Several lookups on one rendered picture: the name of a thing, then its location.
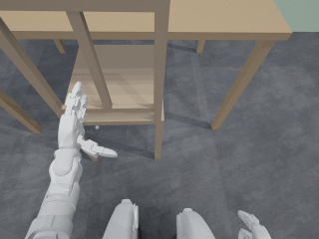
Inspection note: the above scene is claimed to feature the left robot thigh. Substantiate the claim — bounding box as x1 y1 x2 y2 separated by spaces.
102 202 139 239

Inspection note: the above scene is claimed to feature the robot right hand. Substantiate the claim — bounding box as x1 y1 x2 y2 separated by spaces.
237 210 271 239

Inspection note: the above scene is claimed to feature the table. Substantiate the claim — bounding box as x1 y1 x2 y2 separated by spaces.
0 0 292 133

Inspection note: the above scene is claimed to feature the chair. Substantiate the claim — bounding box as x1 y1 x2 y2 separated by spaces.
0 0 170 161

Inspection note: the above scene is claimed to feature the right robot thigh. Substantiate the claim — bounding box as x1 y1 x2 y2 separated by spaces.
176 211 215 239

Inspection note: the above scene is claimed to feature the robot thigh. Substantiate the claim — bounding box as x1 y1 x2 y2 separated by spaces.
102 202 139 239
176 211 215 239

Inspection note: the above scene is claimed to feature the robot left hand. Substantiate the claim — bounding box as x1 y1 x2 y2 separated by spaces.
58 81 118 158

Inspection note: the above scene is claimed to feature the left robot forearm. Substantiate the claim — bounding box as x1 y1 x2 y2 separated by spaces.
25 147 83 239

